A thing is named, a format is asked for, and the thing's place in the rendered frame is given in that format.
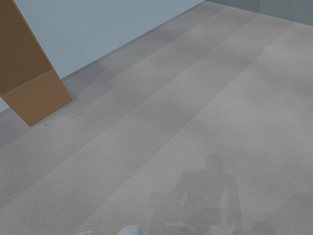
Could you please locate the robot left thigh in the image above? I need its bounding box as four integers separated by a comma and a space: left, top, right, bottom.
116, 225, 147, 235

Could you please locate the cupboard door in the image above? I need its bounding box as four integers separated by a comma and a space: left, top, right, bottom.
0, 0, 51, 94

